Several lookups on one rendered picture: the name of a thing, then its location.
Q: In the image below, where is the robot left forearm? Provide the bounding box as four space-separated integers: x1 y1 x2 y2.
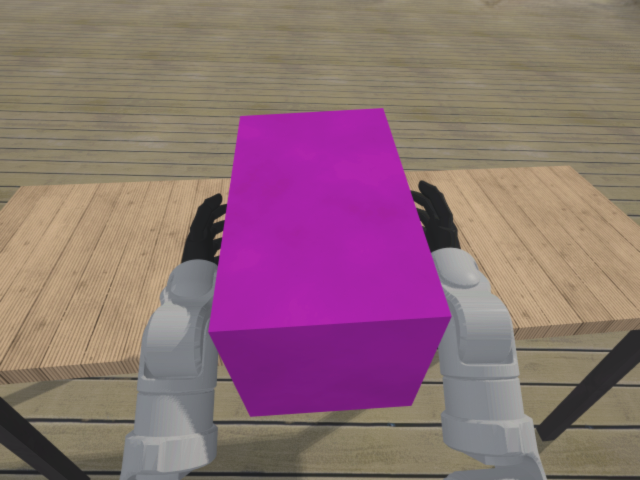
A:
119 259 218 480

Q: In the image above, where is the robot right forearm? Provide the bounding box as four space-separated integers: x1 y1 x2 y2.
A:
431 248 547 480

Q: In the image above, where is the table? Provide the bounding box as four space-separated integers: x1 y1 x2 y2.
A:
0 166 640 480

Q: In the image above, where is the carton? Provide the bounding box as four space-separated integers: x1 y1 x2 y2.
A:
208 108 452 417

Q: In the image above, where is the left robot hand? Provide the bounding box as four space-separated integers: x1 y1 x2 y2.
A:
182 193 227 266

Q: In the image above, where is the right robot hand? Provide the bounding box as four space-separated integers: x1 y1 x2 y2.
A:
410 180 461 253

